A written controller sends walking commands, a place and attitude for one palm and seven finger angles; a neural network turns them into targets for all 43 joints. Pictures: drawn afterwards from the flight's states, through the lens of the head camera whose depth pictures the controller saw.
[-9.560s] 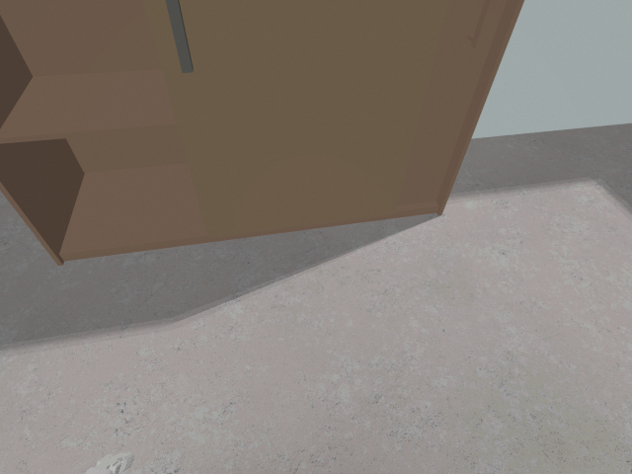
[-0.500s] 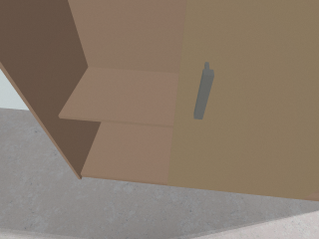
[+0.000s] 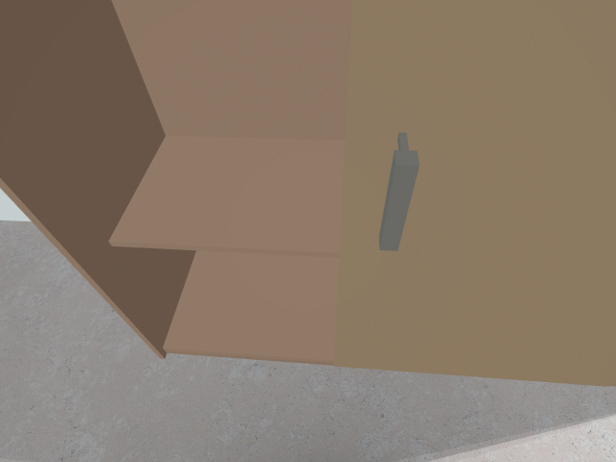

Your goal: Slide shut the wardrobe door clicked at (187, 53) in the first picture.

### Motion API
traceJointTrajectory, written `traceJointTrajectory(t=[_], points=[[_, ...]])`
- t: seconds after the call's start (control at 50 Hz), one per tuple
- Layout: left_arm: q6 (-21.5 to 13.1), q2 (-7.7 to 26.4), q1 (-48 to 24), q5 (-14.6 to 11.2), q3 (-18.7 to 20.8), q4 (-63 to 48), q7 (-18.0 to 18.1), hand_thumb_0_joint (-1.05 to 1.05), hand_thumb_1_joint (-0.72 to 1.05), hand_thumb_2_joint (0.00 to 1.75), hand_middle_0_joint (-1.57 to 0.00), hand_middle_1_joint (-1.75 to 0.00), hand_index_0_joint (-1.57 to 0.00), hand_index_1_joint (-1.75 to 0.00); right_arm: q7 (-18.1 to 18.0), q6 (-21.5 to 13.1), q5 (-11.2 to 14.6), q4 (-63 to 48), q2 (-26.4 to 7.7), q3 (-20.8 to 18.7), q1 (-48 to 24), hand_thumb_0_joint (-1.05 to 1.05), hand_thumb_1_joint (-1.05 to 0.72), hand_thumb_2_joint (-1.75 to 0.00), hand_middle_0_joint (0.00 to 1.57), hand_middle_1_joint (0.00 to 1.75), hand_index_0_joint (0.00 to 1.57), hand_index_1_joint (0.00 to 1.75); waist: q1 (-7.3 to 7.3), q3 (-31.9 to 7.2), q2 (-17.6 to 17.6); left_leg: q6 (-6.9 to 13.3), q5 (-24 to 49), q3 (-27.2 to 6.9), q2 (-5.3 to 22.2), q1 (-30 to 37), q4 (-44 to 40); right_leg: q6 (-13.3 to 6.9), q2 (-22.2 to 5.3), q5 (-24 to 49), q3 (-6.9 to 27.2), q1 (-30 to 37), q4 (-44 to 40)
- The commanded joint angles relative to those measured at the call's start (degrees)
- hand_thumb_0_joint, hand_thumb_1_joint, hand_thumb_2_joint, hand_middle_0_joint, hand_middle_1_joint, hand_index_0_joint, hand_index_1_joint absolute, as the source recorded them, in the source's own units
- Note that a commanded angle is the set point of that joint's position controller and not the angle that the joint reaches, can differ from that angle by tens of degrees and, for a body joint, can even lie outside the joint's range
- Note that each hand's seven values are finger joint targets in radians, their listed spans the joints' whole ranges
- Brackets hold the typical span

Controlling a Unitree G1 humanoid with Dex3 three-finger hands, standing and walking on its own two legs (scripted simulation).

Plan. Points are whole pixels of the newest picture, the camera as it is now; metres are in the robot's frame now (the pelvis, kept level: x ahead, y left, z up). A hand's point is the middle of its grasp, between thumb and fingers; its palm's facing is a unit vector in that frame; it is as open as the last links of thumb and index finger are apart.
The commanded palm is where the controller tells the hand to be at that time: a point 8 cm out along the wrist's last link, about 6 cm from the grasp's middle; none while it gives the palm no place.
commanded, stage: come to a stop and stand still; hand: right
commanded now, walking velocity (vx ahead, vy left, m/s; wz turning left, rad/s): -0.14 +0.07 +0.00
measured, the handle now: (395, 194) +0.45 -0.11 +0.09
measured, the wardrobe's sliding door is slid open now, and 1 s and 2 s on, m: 0.57 0.57 0.57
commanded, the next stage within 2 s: look again from close up in 1.64 s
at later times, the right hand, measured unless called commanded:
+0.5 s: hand out of the picture +0.02 -0.12 -0.16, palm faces +0.04 +0.97 -0.22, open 7.2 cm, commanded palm none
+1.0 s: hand out of the picture -0.02 -0.09 -0.17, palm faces +0.08 +0.98 -0.15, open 7.3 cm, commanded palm none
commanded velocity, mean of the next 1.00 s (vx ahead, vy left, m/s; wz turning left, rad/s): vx -0.01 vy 0.00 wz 0.00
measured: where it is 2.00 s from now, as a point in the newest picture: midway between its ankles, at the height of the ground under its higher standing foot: outside the picture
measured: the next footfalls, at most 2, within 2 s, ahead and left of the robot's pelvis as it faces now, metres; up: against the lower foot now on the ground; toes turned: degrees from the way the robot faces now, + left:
left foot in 0.18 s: +0.02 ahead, +0.16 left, +0.00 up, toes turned +1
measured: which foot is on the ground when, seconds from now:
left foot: up 0.00-0.16, down 0.18-1.00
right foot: down 0.00-1.00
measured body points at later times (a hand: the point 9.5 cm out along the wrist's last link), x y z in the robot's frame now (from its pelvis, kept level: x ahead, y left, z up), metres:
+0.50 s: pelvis +0.00 +0.06 +0.01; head +0.01 +0.07 +0.46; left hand +0.00 +0.28 -0.16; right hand +0.02 -0.17 -0.15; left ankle -0.02 +0.16 -0.73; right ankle +0.01 -0.08 -0.73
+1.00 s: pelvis +0.02 +0.07 +0.01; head +0.03 +0.06 +0.46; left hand +0.02 +0.28 -0.15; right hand -0.02 -0.14 -0.15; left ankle -0.02 +0.16 -0.73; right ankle +0.01 -0.08 -0.73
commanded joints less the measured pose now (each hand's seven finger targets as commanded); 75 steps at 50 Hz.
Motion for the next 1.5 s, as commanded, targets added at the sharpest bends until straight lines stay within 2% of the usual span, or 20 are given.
traceJointTrajectory(t=[0.0, 0.06, 0.12, 0.16, 0.18, 0.2, 0.24, 0.3, 0.5, 0.98, 1.0, 1.02, 1.04, 1.06, 1.1, 1.14, 1.16, 1.2, 1.34, 1.48], points=[[1.08, 8.45, 4.3, 0.49, 1.96, -1.37, -0.67, 0.0, 0.9, 0.9, -0.2, -0.3, -0.2, -0.3, -0.11, 0.29, -0.34, -2.12, -2.74, -0.4, 5.62, 0.0, -0.9, -0.9, 0.2, 0.3, 0.2, 0.3, 0.25, -1.88, -7.44, -1.23, 5.46, 0.41, 1.5, -0.2, -3.3, -7.4, -15.35, 30.56, 13.44, 1.19, -12.42], [1.68, 9.63, 3.57, 0.69, 2.95, -2.6, -1.04, 0.0, 0.9, 0.9, -0.2, -0.3, -0.2, -0.3, 0.09, 0.16, -0.56, -4.02, -3.49, -0.87, 4.42, 0.0, -0.9, -0.9, 0.2, 0.3, 0.2, 0.3, 0.09, -4.4, -7.45, -1.1, 8.92, 0.99, 1.07, 0.83, -7.72, -6.28, -14.55, 26.1, 12.63, 1.83, -10.59], [2.3, 8.68, 2.92, 0.55, 3.03, -3.44, -1.64, 0.0, 0.9, 0.9, -0.2, -0.3, -0.2, -0.3, 0.02, -0.83, -0.61, -4.61, -5.53, -1.15, 4.7, 0.0, -0.9, -0.9, 0.2, 0.3, 0.2, 0.3, -0.54, -4.93, -6.97, -0.66, 17.57, -0.93, 1.41, 5.63, -18.58, -2.17, -10.46, 15.04, 10.49, -1.53, -6.01], [2.66, 5.15, 3.56, 0.09, 2.35, -4.17, -2.21, 0.0, 0.9, 0.9, -0.2, -0.3, -0.2, -0.3, -0.17, -1.93, -0.77, -5.72, -9.3, -1.12, 2.28, 0.0, -0.9, -0.9, 0.2, 0.3, 0.2, 0.3, 1.28, -4.5, 2.72, 2.44, 23.55, -11.14, 9.35, 3.27, -24.49, 2.35, -4.01, 0.99, 6.42, -2.66, -1.79], [2.89, 4.16, 4.44, 0.11, 2.03, -4.09, -2.52, 0.0, 0.9, 0.9, -0.2, -0.3, -0.2, -0.3, -0.01, -2.06, -0.52, -6.17, -10.84, -0.93, 0.25, 0.0, -0.9, -0.9, 0.2, 0.3, 0.2, 0.3, 2.38, -3.8, 4.56, 4.39, 22.38, -12.48, 11.91, 0.49, -26.15, 3.27, -2.14, -2.13, 5.48, -1.2, -1.47], [2.95, 4.17, 4.62, 0.31, 1.89, -3.49, -2.68, 0.0, 0.9, 0.9, -0.2, -0.3, -0.2, -0.3, 0.17, -2.12, -0.46, -6.49, -10.89, -0.83, -1.35, 0.0, -0.9, -0.9, 0.2, 0.3, 0.2, 0.3, 2.88, -3.62, 4.33, 4.48, 22.36, -11.14, 10.72, -1.56, -26.11, 3.5, -2.24, 0.27, 5.53, 1.45, -2.27], [2.74, 5.28, 5.72, 0.42, 1.77, -2.42, -2.68, 0.0, 0.9, 0.9, -0.2, -0.3, -0.2, -0.3, 0.15, -2.35, -0.28, -6.67, -9.86, -0.57, -2.56, 0.0, -0.9, -0.9, 0.2, 0.3, 0.2, 0.3, 2.84, -3.43, 6.45, 2.76, 23.46, -7.55, 7.44, -0.83, -24.99, 3.34, -3.59, 5.23, 6.29, 2.91, -3.74], [1.93, 6.44, 5.57, 0.34, 1.14, -1.19, -2.56, 0.0, 0.9, 0.9, -0.2, -0.3, -0.2, -0.3, 0.17, -2.41, 0.09, -5.71, -8.73, -0.16, -0.78, 0.0, -0.9, -0.9, 0.2, 0.3, 0.2, 0.3, 1.52, -2.55, 0.85, 1.15, 23.57, -5.03, 4.93, 1.16, -23.97, 2.83, -5.9, 10.75, 8.06, 3.73, -7.45], [1.88, 5.16, 8.16, 0.28, 0.07, 2.07, -2.38, 0.0, 0.9, 0.9, -0.2, -0.3, -0.2, -0.3, 0.07, -2.89, 0.36, -3.02, -8.06, 0.04, 1.72, 0.0, -0.9, -0.9, 0.2, 0.3, 0.2, 0.3, 1.09, 0.02, -1.88, 1.66, 19.06, -5.42, 4.97, 2.75, -28.46, 3.48, -5.49, 6.97, 7.35, 3.66, -9.47], [1.41, 4.12, 10.07, 0.05, -0.34, 3.51, -1.51, 0.0, 0.9, 0.9, -0.2, -0.3, -0.2, -0.3, -0.2, -3.41, 0.18, 0.32, -5.05, 0.44, 6.52, 0.0, -0.9, -0.9, 0.2, 0.3, 0.2, 0.3, 1.08, 0.63, -2.07, 1.65, 28.79, -3.88, 4.39, 4.87, -27.79, 3.37, -6.19, 11.94, 7.1, 5.8, -9.28], [0.69, 6.22, 1.98, -0.23, 0.55, -0.77, -2.12, 0.0, 0.9, 0.9, -0.2, -0.3, -0.2, -0.3, -2.38, -4.78, -0.51, 1.73, -7.13, 0.09, 10.0, 0.0, -0.9, -0.9, 0.2, 0.3, 0.2, 0.3, -1.37, 3.07, -1.55, -2.05, 58.05, -10.37, 9.52, 2.9, -27.82, 5.13, -5.76, 8.67, 3.89, -1.16, 5.94], [1.54, 4.22, 3.66, -0.26, -0.12, -3.59, -2.22, 0.0, 0.9, 0.9, -0.2, -0.3, -0.2, -0.3, -2.27, -5.35, -0.34, -0.06, -10.06, -0.1, 8.86, 0.0, -0.9, -0.9, 0.2, 0.3, 0.2, 0.3, 1.86, 2.23, 2.94, -2.66, 78.13, -8.2, 11.57, 8.22, -25.45, 4.11, -2.45, -0.65, 4.73, -4.44, 6.83], [1.26, 1.8, 7.82, -0.04, -0.02, -2.57, -1.75, 0.0, 0.9, 0.9, -0.2, -0.3, -0.2, -0.3, -1.96, -5.19, -0.04, -0.75, -8.4, 0.07, 8.65, 0.0, -0.9, -0.9, 0.2, 0.3, 0.2, 0.3, 2.86, -2.78, 4.09, -2.32, 85.31, -6.77, 11.41, 11.91, -21.16, 2.58, -1.49, -2.85, 4.15, -2.77, 4.58], [0.8, 2.5, 10.44, 0.09, 0.4, -2.09, -1.6, 0.0, 0.9, 0.9, -0.2, -0.3, -0.2, -0.3, -1.94, -4.76, 0.17, -1.23, -7.45, 0.33, 7.32, 0.0, -0.9, -0.9, 0.2, 0.3, 0.2, 0.3, 3.91, -7.22, 2.81, 1.0, 81.48, -3.84, 9.9, 13.76, -17.7, 2.42, -1.67, 1.04, 4.15, -0.56, 0.83], [0.55, 5.16, 11.48, -0.09, 0.73, -1.32, -1.58, 0.0, 0.9, 0.9, -0.2, -0.3, -0.2, -0.3, -1.48, -4.47, 0.48, -2.3, -6.41, 0.52, 6.07, 0.0, -0.9, -0.9, 0.2, 0.3, 0.2, 0.3, 3.3, -10.98, 1.55, 1.88, 55.39, -3.35, 6.53, 11.65, -16.65, 1.95, -4.51, 14.27, 7.51, 4.18, -1.22], [0.63, 6.55, 10.05, 0.33, 0.74, -1.55, -1.53, 0.0, 0.9, 0.9, -0.2, -0.3, -0.2, -0.3, -1.24, -3.59, 0.06, -3.12, -5.27, 0.53, 5.44, 0.0, -0.9, -0.9, 0.2, 0.3, 0.2, 0.3, 2.16, -5.62, -1.75, 1.87, 34.92, -3.5, 4.26, 5.4, -19.67, 1.71, -6.85, 19.45, 9.06, 3.45, -1.03], [0.69, 6.48, 9.42, 0.43, 0.77, -1.53, -1.54, 0.0, 0.9, 0.9, -0.2, -0.3, -0.2, -0.3, -1.07, -3.32, -0.11, -3.1, -5.16, 0.45, 5.29, 0.0, -0.9, -0.9, 0.2, 0.3, 0.2, 0.3, 1.98, -3.59, -5.13, 2.05, 29.67, -3.62, 3.83, 3.78, -19.83, 1.66, -6.85, 19.56, 9.34, 2.88, -1.92], [0.98, 6.59, 8.07, 0.43, 0.65, -2.23, -1.63, 0.0, 0.9, 0.9, -0.2, -0.3, -0.2, -0.3, -0.73, -2.72, -0.11, -3.2, -5.56, 0.47, 5.06, 0.0, -0.9, -0.9, 0.2, 0.3, 0.2, 0.3, 1.38, 0.5, -6.13, 1.91, 20.07, -3.44, 2.92, 1.94, -20.9, 1.24, -6.82, 13.61, 10.71, -0.44, -4.44], [1.26, 8.22, 7.63, 0.69, 1.05, -3.31, -2.42, 0.0, 0.9, 0.9, -0.2, -0.3, -0.2, -0.3, -0.09, -1.85, -0.4, -4.49, -5.82, 0.52, 4.2, 0.0, -0.9, -0.9, 0.2, 0.3, 0.2, 0.3, 0.97, 4.57, -5.45, 1.26, 10.17, -2.38, 1.84, 0.92, -21.23, 0.72, -6.59, -10.71, 14.57, -6.82, -14.21], [1.19, 8.69, 8.36, 0.56, 1.24, -3.19, -2.63, 0.0, 0.9, 0.9, -0.2, -0.3, -0.2, -0.3, 0.15, -1.97, -0.46, -4.54, -5.83, 0.53, 5.83, 0.0, -0.9, -0.9, 0.2, 0.3, 0.2, 0.3, 0.5, 1.49, -3.2, 0.98, 11.44, -1.97, 2.3, 2.18, -21.28, 0.24, -6.89, -12.59, 15.32, -5.8, -16.31]])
